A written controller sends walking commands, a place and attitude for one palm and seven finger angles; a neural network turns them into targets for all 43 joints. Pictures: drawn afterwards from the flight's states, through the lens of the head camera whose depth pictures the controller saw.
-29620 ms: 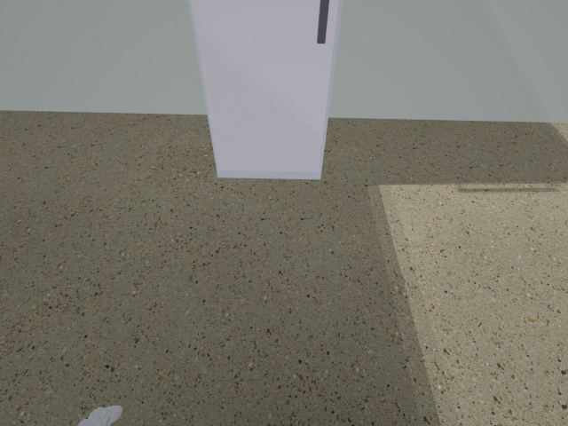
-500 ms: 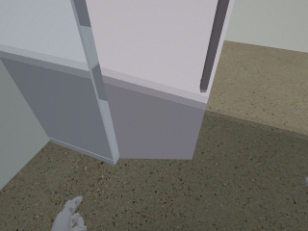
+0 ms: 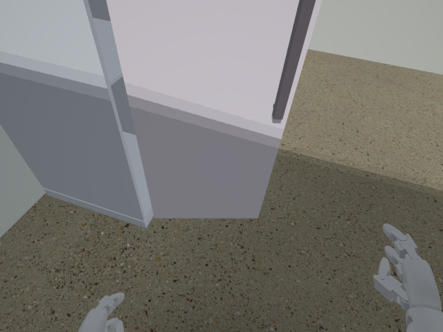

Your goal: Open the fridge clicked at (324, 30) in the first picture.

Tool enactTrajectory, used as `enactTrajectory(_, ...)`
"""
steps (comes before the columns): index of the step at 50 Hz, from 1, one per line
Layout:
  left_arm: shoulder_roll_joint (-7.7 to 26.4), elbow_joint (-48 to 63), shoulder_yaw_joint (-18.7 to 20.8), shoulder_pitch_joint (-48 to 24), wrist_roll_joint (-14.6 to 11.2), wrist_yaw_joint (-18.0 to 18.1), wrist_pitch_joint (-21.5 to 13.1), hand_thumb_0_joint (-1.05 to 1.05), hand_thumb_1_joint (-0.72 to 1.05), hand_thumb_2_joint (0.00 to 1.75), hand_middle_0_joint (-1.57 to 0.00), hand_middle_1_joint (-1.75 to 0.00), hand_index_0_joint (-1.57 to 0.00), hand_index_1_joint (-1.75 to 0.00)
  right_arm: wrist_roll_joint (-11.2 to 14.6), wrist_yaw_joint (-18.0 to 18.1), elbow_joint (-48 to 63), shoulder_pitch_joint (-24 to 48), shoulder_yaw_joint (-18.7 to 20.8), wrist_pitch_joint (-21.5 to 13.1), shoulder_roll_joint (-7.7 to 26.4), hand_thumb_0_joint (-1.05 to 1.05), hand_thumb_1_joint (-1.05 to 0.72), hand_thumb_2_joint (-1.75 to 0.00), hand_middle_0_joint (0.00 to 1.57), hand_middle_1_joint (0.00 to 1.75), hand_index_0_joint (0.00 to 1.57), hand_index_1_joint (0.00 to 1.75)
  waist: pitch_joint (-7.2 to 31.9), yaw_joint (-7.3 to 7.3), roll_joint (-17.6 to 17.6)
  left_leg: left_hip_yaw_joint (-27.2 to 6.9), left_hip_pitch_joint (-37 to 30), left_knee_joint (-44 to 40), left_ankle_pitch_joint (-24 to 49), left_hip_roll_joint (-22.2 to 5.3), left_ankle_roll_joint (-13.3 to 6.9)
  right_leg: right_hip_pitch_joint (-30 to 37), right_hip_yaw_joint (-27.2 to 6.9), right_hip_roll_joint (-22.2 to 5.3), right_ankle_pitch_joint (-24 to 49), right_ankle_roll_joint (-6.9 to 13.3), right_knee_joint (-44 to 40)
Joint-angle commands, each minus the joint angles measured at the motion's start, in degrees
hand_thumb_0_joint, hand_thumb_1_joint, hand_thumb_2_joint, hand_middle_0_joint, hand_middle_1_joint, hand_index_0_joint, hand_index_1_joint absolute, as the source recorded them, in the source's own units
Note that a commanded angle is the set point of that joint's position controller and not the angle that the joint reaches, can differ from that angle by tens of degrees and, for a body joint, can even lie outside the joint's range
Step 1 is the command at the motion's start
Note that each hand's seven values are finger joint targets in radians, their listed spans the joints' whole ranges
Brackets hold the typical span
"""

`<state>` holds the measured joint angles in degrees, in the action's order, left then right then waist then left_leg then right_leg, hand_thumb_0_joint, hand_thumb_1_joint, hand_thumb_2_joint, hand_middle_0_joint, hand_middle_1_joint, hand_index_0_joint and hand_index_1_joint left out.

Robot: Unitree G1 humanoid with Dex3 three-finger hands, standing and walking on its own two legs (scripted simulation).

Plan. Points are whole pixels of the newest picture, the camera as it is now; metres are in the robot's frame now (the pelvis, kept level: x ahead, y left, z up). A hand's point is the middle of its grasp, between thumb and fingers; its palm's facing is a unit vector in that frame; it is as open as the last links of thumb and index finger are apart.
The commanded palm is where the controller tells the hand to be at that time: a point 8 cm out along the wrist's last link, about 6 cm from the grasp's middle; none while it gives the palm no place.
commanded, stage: let the arm hang, fingers relaxed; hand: right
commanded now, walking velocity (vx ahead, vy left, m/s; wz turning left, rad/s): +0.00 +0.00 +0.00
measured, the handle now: (296, 31) +0.76 -0.11 +0.24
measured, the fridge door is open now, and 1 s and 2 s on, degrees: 70 70 70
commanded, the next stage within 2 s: look to check the result in 0.98 s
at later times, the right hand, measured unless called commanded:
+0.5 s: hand out of the picture +0.03 -0.25 -0.15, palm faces -0.02 +0.94 -0.33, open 7.3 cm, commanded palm none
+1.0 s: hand out of the picture +0.12 -0.24 -0.14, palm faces -0.05 +0.94 -0.33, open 7.4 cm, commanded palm none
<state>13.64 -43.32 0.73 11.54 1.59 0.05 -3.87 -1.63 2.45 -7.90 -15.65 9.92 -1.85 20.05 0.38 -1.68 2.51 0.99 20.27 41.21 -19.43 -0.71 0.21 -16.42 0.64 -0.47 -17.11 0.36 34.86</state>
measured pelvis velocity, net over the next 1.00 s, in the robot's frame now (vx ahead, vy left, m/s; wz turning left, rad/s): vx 0.01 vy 0.00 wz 0.01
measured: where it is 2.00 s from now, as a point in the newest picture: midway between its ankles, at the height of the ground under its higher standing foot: outside the picture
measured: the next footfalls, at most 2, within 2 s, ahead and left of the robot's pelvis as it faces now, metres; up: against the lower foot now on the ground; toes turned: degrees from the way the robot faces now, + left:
none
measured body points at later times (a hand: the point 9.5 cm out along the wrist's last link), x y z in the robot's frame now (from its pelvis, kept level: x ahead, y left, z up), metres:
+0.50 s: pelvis -0.01 +0.00 +0.01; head +0.02 +0.00 +0.46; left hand +0.01 +0.28 -0.13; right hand +0.03 -0.29 -0.13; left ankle +0.02 +0.12 -0.73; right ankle +0.01 -0.12 -0.73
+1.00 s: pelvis +0.01 +0.00 +0.02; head +0.03 +0.00 +0.47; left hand +0.10 +0.29 -0.12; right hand +0.12 -0.29 -0.11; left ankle +0.02 +0.12 -0.73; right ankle +0.01 -0.12 -0.73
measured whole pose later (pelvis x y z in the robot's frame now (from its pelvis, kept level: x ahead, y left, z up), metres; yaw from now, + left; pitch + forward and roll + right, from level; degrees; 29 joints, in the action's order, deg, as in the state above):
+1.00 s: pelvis +0.01 +0.00 +0.02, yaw +0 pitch -1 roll +0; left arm 19.2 -62.8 0.8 4.2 1.0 -0.1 0.0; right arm -1.3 -0.4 -63.1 -3.2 0.4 -0.9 18.5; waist -3.2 -1.0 0.3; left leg 0.4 10.1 21.2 -10.1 -1.4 0.9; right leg -9.0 1.5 0.0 -10.8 0.4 20.8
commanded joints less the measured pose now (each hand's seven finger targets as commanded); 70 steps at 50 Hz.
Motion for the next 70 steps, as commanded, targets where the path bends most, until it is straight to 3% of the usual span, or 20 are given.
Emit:
enactTrajectory(1,7.93,3.99,3.14,-0.44,-0.82,-0.02,1.42,0.0,0.9,0.9,-0.2,-0.3,-0.2,-0.3,-0.64,-1.77,-14.26,-0.75,-4.24,0.37,6.63,0.0,-0.9,-0.9,0.2,0.3,0.2,0.3,5.76,1.14,-21.5,-16.08,-9.87,-16.85,28.68,-15.66,-7.55,-6.52,-0.82,-0.66,-3.1,-0.09,5.4)
enactTrajectory(2,8.28,2.75,2.83,1.27,-0.85,-0.09,2.92,0.0,0.9,0.9,-0.2,-0.3,-0.2,-0.3,-0.49,-2.14,-16.98,2.09,-4.61,0.71,7.97,0.0,-0.9,-0.9,0.2,0.3,0.2,0.3,2.7,-0.08,-18.78,-15.59,-2.86,-20.67,16.52,-17.88,-9.82,-3.15,-0.49,0.21,-12.1,0.08,8.23)
enactTrajectory(3,8.27,2.03,2.81,1.6,-0.39,-0.44,3.79,0.0,0.9,0.9,-0.2,-0.3,-0.2,-0.3,-0.41,-2.31,-19.03,4.85,-4.99,1.3,8.33,0.0,-0.9,-0.9,0.2,0.3,0.2,0.3,-0.52,-0.9,-12.89,-14.04,0.82,-21.24,8.27,-15.41,-9.39,-2.46,0.49,0.43,-11.0,0.65,8.32)
enactTrajectory(4,8.89,0.8,3.1,1.29,0.08,-0.17,4.29,0.0,0.9,0.9,-0.2,-0.3,-0.2,-0.3,-0.56,-1.82,-21.7,7.04,-5.12,1.53,8.11,0.0,-0.9,-0.9,0.2,0.3,0.2,0.3,-0.38,-1.31,-14.96,-13.07,0.0,-20.0,9.9,-12.09,-8.76,-2.03,0.19,-0.14,-6.59,0.97,7.07)
enactTrajectory(5,8.45,-0.78,2.79,2.11,0.26,0.0,4.2,0.0,0.9,0.9,-0.2,-0.3,-0.2,-0.3,-0.23,-1.57,-24.58,7.31,-5.6,1.53,6.33,0.0,-0.9,-0.9,0.2,0.3,0.2,0.3,0.19,-1.32,-13.76,-11.42,-2.43,-16.79,17.48,-11.03,-7.9,-0.77,-0.48,-0.64,0.36,1.06,2.79)
enactTrajectory(6,8.47,-1.83,2.49,2.53,0.19,0.19,4.02,0.0,0.9,0.9,-0.2,-0.3,-0.2,-0.3,0.09,-1.45,-27.11,6.91,-6.17,1.42,5.84,0.0,-0.9,-0.9,0.2,0.3,0.2,0.3,2.2,-1.23,-10.51,-9.36,-3.81,-14.18,20.96,-9.54,-6.09,2.66,-1.94,-1.39,9.66,1.12,-1.9)
enactTrajectory(7,9.15,-2.83,2.26,1.92,0.17,0.36,3.79,0.0,0.9,0.9,-0.2,-0.3,-0.2,-0.3,0.36,-1.41,-29.24,6.57,-6.62,1.36,5.25,0.0,-0.9,-0.9,0.2,0.3,0.2,0.3,3.32,-0.83,-3.75,-7.08,-4.01,-12.43,19.28,-7.2,-4.07,4.88,-3.93,-3.07,16.22,1.23,-4.78)
enactTrajectory(8,9.88,-3.62,1.95,0.03,0.28,0.41,3.66,0.0,0.9,0.9,-0.2,-0.3,-0.2,-0.3,0.53,-1.39,-31.34,6.65,-7.01,1.54,4.51,0.0,-0.9,-0.9,0.2,0.3,0.2,0.3,2.99,0.24,1.89,-5.55,-4.6,-12.34,13.64,-4.71,-2.55,3.59,-6.0,-5.4,16.21,1.75,-7.76)
enactTrajectory(9,10.25,-4.07,1.72,-1.98,0.26,0.32,3.84,0.0,0.9,0.9,-0.2,-0.3,-0.2,-0.3,0.49,-1.41,-33.63,5.58,-7.3,1.87,4.17,0.0,-0.9,-0.9,0.2,0.3,0.2,0.3,2.9,1.36,5.56,-4.77,-6.2,-13.94,6.05,-3.48,-1.83,1.06,-7.09,-6.45,10.78,2.14,-10.08)
enactTrajectory(10,9.36,-5.03,1.54,-2.91,0.25,0.34,4.05,0.0,0.9,0.9,-0.2,-0.3,-0.2,-0.3,0.55,-1.5,-35.96,5.53,-7.32,2.11,3.71,0.0,-0.9,-0.9,0.2,0.3,0.2,0.3,-0.1,1.65,7.93,-4.73,-7.22,-15.16,2.96,-3.25,-1.91,-2.38,-7.18,-6.01,5.26,2.22,-11.89)
enactTrajectory(11,9.02,-5.98,1.52,-2.91,0.23,0.51,4.24,0.0,0.9,0.9,-0.2,-0.3,-0.2,-0.3,0.55,-1.63,-38.16,4.83,-7.24,2.06,3.77,0.0,-0.9,-0.9,0.2,0.3,0.2,0.3,-0.87,1.89,7.43,-5.38,-7.65,-16.52,2.27,-3.53,-2.4,-3.19,-6.39,-5.2,2.09,1.94,-12.19)
enactTrajectory(15,10.39,-9.09,2.59,0.77,0.01,0.92,4.2,0.0,0.9,0.9,-0.2,-0.3,-0.2,-0.3,0.55,-1.73,-42.52,6.38,-6.46,0.99,5.28,0.0,-0.9,-0.9,0.2,0.3,0.2,0.3,3.92,0.63,1.44,-8.05,-8.45,-21.36,2.3,-5.81,-4.08,1.97,-4.32,-4.0,1.22,1.42,-9.2)
enactTrajectory(21,12.57,-12.77,3.19,1.72,0.02,0.97,4.09,0.0,0.9,0.9,-0.2,-0.3,-0.2,-0.3,0.56,-1.92,-47.27,8.77,-6.12,1.0,7.32,0.0,-0.9,-0.9,0.2,0.3,0.2,0.3,-0.15,0.49,-2.6,-7.25,-5.9,-23.81,-2.46,-5.42,-4.11,2.03,-5.24,-4.65,-0.32,1.96,-11.84)
enactTrajectory(27,14.54,-14.68,2.98,-0.44,-0.08,0.87,3.47,0.0,0.9,0.9,-0.2,-0.3,-0.2,-0.3,0.74,-2.0,-50.42,9.92,-6.42,0.81,8.44,0.0,-0.9,-0.9,0.2,0.3,0.2,0.3,-1.11,1.12,-3.16,-5.61,-8.13,-22.61,2.07,-4.86,-3.29,1.64,-6.62,-6.11,1.69,2.14,-15.68)
enactTrajectory(29,15.07,-15.03,2.98,-1.66,-0.19,0.8,3.21,0.0,0.9,0.9,-0.2,-0.3,-0.2,-0.3,0.71,-1.99,-51.08,9.93,-6.52,0.63,8.78,0.0,-0.9,-0.9,0.2,0.3,0.2,0.3,0.0,1.5,-1.73,-5.41,-9.26,-22.04,4.91,-4.84,-3.1,2.48,-6.81,-6.25,3.9,2.18,-16.01)
enactTrajectory(36,15.98,-16.27,2.38,-4.84,-0.33,0.57,2.76,0.0,0.9,0.9,-0.2,-0.3,-0.2,-0.3,0.76,-1.96,-51.92,12.49,-7.0,0.15,10.15,0.0,-0.9,-0.9,0.2,0.3,0.2,0.3,1.87,1.37,-2.8,-4.67,-11.45,-21.38,12.7,-5.84,-2.21,5.76,-6.02,-6.59,11.51,1.71,-17.15)
enactTrajectory(42,16.64,-16.67,2.15,-7.39,-0.34,0.37,2.88,0.0,0.9,0.9,-0.2,-0.3,-0.2,-0.3,0.72,-2.03,-51.98,14.11,-7.25,0.03,10.72,0.0,-0.9,-0.9,0.2,0.3,0.2,0.3,0.16,1.13,-2.05,-5.35,-10.39,-23.29,11.04,-5.98,-1.95,6.64,-5.62,-6.22,10.36,1.3,-18.24)
enactTrajectory(49,17.12,-16.45,1.93,-8.18,-0.4,0.51,2.63,0.0,0.9,0.9,-0.2,-0.3,-0.2,-0.3,0.66,-1.99,-51.86,13.72,-7.21,-0.25,10.69,0.0,-0.9,-0.9,0.2,0.3,0.2,0.3,3.36,1.09,-2.03,-5.26,-12.37,-23.26,15.04,-6.11,-1.96,9.44,-4.81,-6.39,14.08,1.17,-17.81)
enactTrajectory(70,16.96,-17.54,1.68,-7.36,-0.56,0.99,2.84,0.0,0.9,0.9,-0.2,-0.3,-0.2,-0.3,1.0,-1.67,-52.93,12.76,-7.24,-0.35,10.76,0.0,-0.9,-0.9,0.2,0.3,0.2,0.3,3.46,0.85,-2.38,-5.52,-14.63,-24.32,21.63,-6.59,-2.38,11.9,-3.71,-6.77,17.44,0.78,-17.68)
